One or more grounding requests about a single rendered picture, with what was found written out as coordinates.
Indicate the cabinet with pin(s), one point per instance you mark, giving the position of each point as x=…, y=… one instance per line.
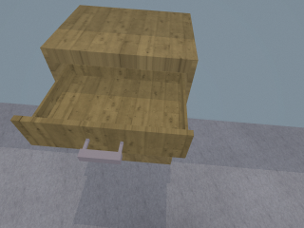
x=125, y=38

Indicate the handle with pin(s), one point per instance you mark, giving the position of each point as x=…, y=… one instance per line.
x=101, y=156

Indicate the drawer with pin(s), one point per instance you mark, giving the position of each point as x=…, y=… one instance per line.
x=144, y=109

